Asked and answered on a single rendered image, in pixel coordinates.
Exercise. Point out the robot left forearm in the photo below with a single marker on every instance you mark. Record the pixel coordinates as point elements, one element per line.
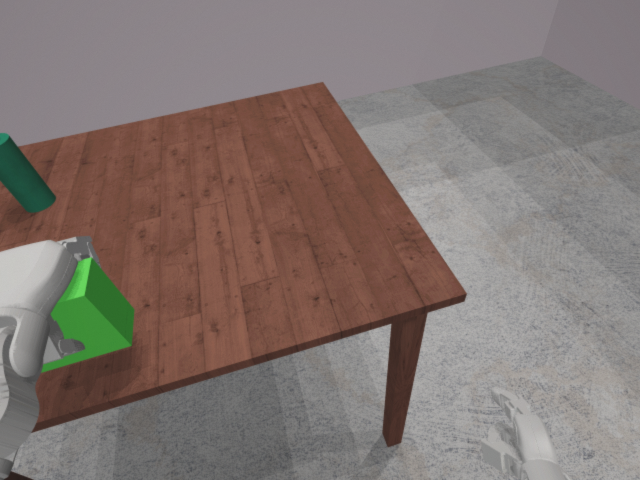
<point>23,340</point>

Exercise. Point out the robot right forearm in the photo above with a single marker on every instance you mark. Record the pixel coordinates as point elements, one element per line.
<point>539,469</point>

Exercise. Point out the robot left hand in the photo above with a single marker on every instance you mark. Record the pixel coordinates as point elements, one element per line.
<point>35,276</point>

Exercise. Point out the table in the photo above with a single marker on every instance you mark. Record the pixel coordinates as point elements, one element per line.
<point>240,233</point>

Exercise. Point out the robot right hand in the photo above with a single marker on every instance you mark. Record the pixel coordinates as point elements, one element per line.
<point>507,448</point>

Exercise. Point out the sponge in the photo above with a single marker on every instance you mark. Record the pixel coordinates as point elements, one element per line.
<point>93,311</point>

